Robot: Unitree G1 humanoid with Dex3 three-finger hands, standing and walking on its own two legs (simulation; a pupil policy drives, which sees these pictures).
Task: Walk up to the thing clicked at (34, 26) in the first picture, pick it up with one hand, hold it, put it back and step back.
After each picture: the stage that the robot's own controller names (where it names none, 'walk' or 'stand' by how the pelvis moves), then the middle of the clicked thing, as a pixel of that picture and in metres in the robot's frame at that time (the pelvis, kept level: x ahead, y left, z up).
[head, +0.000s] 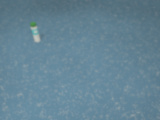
stand; (35, 32) +1.58 +0.52 -0.65
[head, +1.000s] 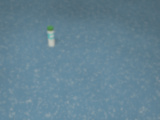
walk; (50, 36) +1.50 +0.24 -0.64
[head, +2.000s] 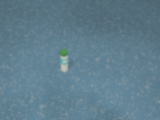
walk; (64, 60) +1.00 +0.13 -0.64
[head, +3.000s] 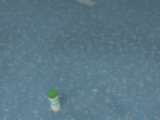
walk; (54, 100) +0.61 +0.20 -0.63
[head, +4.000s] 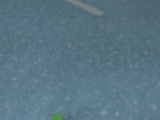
stand; out of the picture +0.44 +0.15 -0.63
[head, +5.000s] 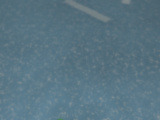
stand; out of the picture +0.43 +0.15 -0.65
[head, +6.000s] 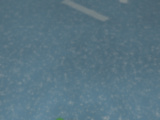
stand; out of the picture +0.44 +0.16 -0.66
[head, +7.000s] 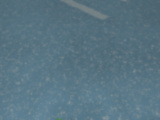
stand; out of the picture +0.43 +0.16 -0.66
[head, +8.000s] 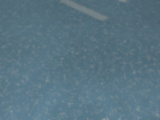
stand; out of the picture +0.42 +0.16 -0.66
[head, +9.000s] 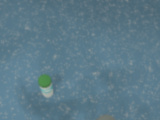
go down; (46, 86) +0.47 +0.14 -0.49
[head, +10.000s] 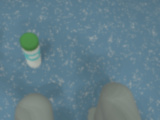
go down; (32, 52) +0.53 +0.16 -0.28
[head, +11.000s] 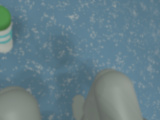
close in; (1, 33) +0.52 +0.18 -0.21
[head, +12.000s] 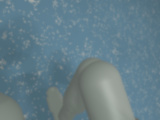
close; out of the picture +0.52 +0.22 -0.18
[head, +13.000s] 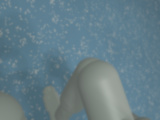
lift; out of the picture +0.48 +0.21 -0.18
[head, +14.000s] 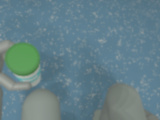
lift; (27, 70) +0.37 +0.18 -0.04
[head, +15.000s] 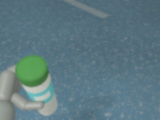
hold; (41, 90) +0.30 +0.13 +0.09
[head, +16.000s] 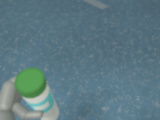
hold; (41, 100) +0.29 +0.13 +0.04
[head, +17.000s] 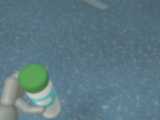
hold; (43, 95) +0.30 +0.13 +0.04
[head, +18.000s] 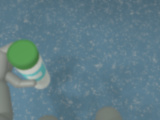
crouch; (33, 69) +0.40 +0.13 -0.02
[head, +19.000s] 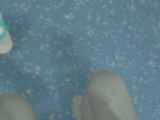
lower; out of the picture +0.51 +0.16 -0.08
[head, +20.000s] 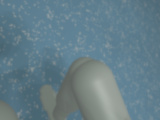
lower; out of the picture +0.49 +0.22 -0.18
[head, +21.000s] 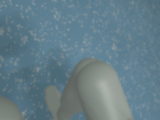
lower; out of the picture +0.48 +0.21 -0.18
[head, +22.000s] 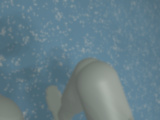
lower; out of the picture +0.49 +0.21 -0.17
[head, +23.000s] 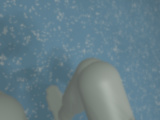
lower; out of the picture +0.47 +0.21 -0.17
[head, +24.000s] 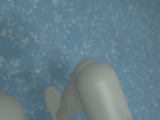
open; out of the picture +0.47 +0.19 -0.19
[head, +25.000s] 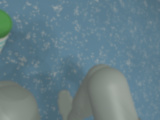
stand; out of the picture +0.47 +0.18 -0.19
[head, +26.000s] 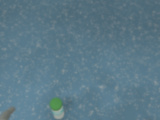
stand; (57, 109) +0.41 +0.12 -0.53
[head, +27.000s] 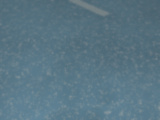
stand; out of the picture +0.40 +0.11 -0.60
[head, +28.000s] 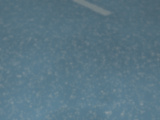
stand; out of the picture +0.39 +0.10 -0.60
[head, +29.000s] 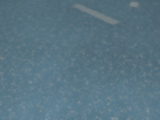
stand; out of the picture +0.41 +0.10 -0.65
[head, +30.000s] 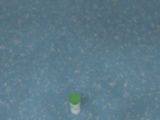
walk; (75, 104) +0.47 +0.04 -0.63
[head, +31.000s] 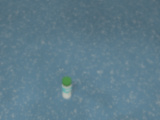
walk; (66, 88) +0.62 +0.06 -0.63
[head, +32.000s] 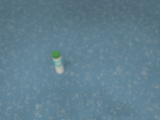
walk; (58, 62) +0.91 +0.25 -0.62
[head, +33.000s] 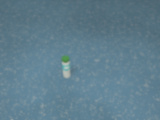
stand; (66, 67) +1.00 +0.13 -0.64
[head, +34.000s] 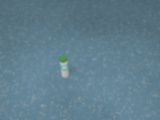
stand; (64, 66) +1.02 +0.16 -0.66
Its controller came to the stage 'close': yes
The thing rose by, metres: 0.70
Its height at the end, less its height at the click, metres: +0.00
